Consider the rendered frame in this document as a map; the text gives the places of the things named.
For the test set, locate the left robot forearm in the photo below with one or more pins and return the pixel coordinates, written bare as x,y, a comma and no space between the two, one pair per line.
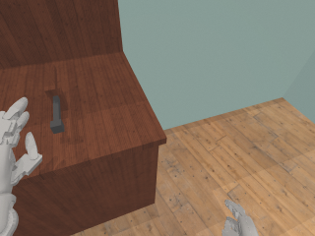
9,218

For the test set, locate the counter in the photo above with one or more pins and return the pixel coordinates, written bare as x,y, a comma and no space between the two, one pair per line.
105,163

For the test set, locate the robot right hand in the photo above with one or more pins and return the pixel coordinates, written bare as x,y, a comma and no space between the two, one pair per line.
244,226

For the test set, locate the robot left hand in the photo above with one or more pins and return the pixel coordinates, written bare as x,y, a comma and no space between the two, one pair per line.
12,123

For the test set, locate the tap lever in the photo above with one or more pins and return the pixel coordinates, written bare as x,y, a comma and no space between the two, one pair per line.
57,125

